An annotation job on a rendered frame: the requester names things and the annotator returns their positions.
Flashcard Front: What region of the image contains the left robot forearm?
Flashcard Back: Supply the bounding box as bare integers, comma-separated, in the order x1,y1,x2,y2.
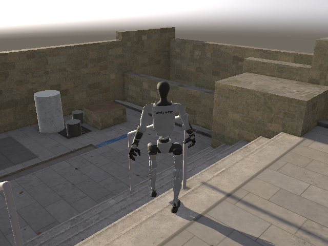
131,125,143,149

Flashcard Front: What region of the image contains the left robot upper arm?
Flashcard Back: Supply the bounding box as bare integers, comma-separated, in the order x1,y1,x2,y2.
138,104,153,133

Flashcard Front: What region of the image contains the robot left hand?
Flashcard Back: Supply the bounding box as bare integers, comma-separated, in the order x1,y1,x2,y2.
129,147,140,161

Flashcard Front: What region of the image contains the robot left thigh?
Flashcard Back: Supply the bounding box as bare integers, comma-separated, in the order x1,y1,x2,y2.
148,142,158,169

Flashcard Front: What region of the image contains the right robot upper arm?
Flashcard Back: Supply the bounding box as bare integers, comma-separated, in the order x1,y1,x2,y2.
174,103,191,130

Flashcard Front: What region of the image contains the right robot forearm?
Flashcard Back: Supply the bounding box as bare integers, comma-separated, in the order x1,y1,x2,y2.
186,123,195,139

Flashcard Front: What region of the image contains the robot left foot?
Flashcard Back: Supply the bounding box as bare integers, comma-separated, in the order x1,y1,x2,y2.
150,190,157,197

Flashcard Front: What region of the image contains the robot right hand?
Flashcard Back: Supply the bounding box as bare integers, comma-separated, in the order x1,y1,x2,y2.
183,138,196,148

